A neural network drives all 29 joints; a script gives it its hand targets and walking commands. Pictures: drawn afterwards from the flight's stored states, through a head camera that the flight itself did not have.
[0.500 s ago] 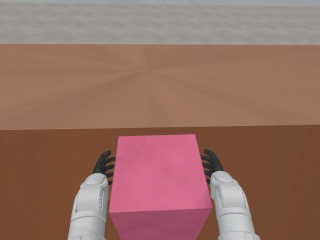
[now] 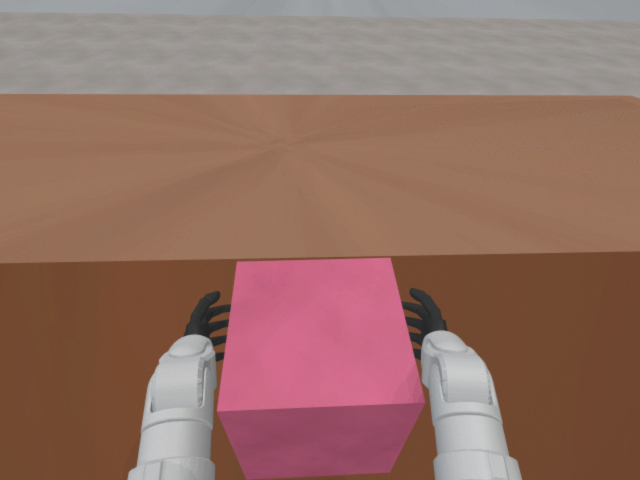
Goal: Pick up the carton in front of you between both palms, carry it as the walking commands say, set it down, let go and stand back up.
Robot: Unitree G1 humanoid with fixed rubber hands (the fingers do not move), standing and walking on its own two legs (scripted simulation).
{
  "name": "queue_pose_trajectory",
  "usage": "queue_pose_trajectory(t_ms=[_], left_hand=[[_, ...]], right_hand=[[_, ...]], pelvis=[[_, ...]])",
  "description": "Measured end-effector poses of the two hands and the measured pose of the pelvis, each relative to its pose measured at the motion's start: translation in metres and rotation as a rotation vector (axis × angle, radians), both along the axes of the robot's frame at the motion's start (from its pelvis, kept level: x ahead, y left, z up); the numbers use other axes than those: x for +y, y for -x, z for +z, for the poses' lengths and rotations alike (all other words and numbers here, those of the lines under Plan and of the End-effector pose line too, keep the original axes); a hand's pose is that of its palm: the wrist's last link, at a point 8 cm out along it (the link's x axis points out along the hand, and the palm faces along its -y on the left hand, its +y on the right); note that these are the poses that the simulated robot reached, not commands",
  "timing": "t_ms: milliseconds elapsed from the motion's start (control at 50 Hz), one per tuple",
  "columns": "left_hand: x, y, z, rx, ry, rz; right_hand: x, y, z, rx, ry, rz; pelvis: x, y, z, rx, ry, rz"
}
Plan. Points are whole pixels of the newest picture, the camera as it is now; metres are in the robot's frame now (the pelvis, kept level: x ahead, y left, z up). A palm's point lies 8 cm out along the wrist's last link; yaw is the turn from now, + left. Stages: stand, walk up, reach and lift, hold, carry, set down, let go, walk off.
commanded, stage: hold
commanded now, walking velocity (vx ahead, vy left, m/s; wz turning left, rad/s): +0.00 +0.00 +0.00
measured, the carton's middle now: (316, 371) +0.29 +0.00 -0.02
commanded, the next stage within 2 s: carry in 0.08 s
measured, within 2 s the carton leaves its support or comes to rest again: neither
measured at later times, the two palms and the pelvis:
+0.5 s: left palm (219, 280) +0.39 +0.14 +0.07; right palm (426, 276) +0.39 -0.16 +0.07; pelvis +0.11 -0.01 -0.02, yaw -1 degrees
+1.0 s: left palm (238, 174) +0.66 +0.14 +0.08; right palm (389, 174) +0.67 -0.16 +0.07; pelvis +0.40 -0.01 -0.02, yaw +0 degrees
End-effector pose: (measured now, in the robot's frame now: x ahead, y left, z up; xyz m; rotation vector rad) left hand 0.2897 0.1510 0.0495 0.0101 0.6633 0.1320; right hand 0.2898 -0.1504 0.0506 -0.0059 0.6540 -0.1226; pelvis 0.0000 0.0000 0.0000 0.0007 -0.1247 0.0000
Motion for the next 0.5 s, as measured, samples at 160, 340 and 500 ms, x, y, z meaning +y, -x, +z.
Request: queue_pose_trajectory(t_ms=[160, 340, 500], left_hand=[[0.000, -0.007, 0.003, -0.016, -0.005, -0.001], [-0.012, -0.048, 0.020, -0.053, 0.003, -0.006], [-0.013, -0.100, 0.018, 0.016, 0.025, 0.025]], right_hand=[[0.000, -0.007, 0.003, -0.016, 0.005, 0.000], [-0.011, -0.042, 0.017, -0.052, -0.014, -0.030], [-0.012, -0.101, 0.020, 0.017, -0.036, -0.034]], pelvis=[[0.000, -0.007, -0.003, 0.075, 0.000, -0.004], [-0.010, -0.048, -0.016, 0.164, 0.000, -0.021], [-0.009, -0.112, -0.019, 0.219, -0.029, -0.020]])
